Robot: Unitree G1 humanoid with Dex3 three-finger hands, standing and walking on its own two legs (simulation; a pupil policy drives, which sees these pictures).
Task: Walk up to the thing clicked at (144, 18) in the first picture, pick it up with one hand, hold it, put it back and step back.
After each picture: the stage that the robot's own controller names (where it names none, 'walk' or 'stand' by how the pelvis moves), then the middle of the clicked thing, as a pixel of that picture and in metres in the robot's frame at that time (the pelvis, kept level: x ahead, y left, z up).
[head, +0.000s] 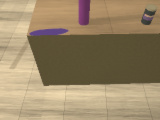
stand; (148, 14) +0.94 -0.40 -0.11
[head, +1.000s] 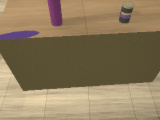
sink last; (126, 12) +0.88 -0.23 -0.08
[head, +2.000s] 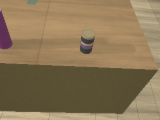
rise first; (87, 41) +0.64 +0.00 -0.08
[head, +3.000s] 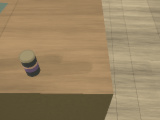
stand; (30, 63) +0.48 +0.27 -0.08
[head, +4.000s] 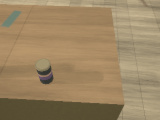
stand; (44, 71) +0.48 +0.20 -0.11
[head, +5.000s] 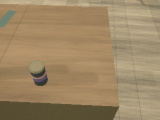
stand; (38, 73) +0.47 +0.22 -0.12
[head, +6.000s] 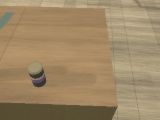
stand; (37, 74) +0.47 +0.23 -0.12
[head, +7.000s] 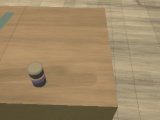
stand; (37, 75) +0.47 +0.23 -0.12
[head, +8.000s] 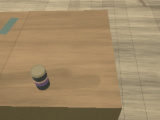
rise first; (40, 77) +0.45 +0.24 -0.11
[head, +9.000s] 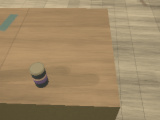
go down; (39, 75) +0.46 +0.24 -0.11
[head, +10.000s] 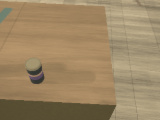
go down; (35, 71) +0.47 +0.23 -0.10
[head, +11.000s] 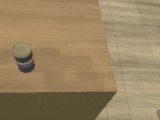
go down; (24, 58) +0.47 +0.22 -0.05
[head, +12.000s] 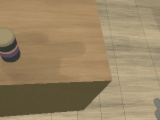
close in; (7, 46) +0.47 +0.23 -0.03
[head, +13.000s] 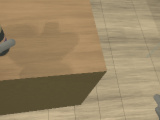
close; out of the picture +0.49 +0.24 +0.00
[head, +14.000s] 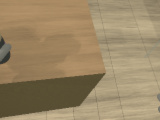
lift; out of the picture +0.46 +0.23 +0.00
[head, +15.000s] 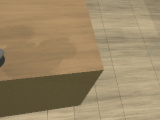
lift; out of the picture +0.44 +0.25 +0.01
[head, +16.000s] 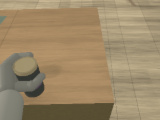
hold; (30, 77) +0.32 +0.18 +0.10
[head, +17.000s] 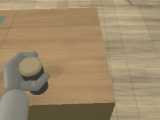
hold; (34, 76) +0.33 +0.17 +0.08
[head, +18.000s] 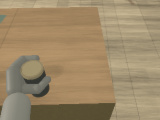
hold; (36, 79) +0.33 +0.17 +0.06
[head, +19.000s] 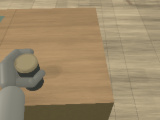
crouch; (30, 73) +0.35 +0.18 +0.08
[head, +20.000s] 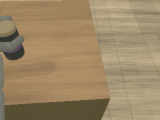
crouch; (9, 41) +0.45 +0.23 +0.12
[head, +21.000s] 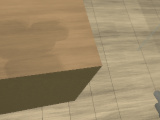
lower; out of the picture +0.50 +0.25 +0.01
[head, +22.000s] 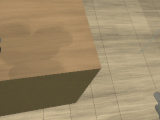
lower; out of the picture +0.48 +0.25 +0.00
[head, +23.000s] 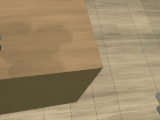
lower; out of the picture +0.49 +0.25 +0.01
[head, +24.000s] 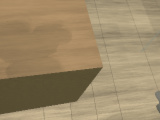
lower; out of the picture +0.49 +0.25 +0.01
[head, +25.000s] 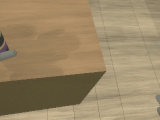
open; out of the picture +0.47 +0.23 +0.00
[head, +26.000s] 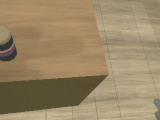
sink last; (2, 44) +0.46 +0.22 -0.02
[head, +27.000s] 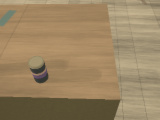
stand; (38, 69) +0.47 +0.24 -0.06
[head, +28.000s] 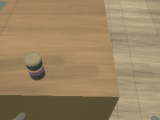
stand; (35, 66) +0.46 +0.23 -0.06
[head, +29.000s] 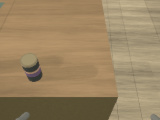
stand; (32, 68) +0.46 +0.24 -0.05
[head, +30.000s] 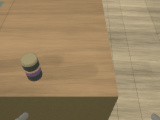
stand; (32, 67) +0.46 +0.23 -0.05
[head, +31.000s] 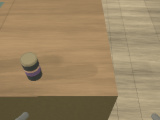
stand; (31, 67) +0.46 +0.23 -0.05
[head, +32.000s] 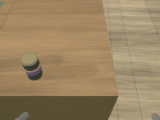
stand; (32, 66) +0.46 +0.23 -0.05
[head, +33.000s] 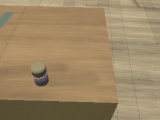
stand; (39, 73) +0.47 +0.22 -0.10
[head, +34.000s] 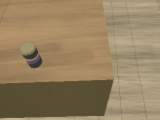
walk; (31, 55) +0.50 +0.26 -0.08
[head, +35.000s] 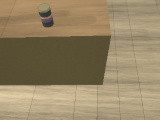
walk; (46, 15) +0.78 +0.25 -0.09
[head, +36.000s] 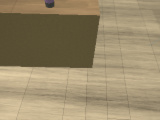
stand; out of the picture +1.08 +0.27 -0.09
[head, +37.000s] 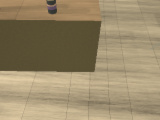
stand; (51, 4) +1.08 +0.25 -0.12
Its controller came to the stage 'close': yes
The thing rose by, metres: 0.21
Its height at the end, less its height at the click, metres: +0.00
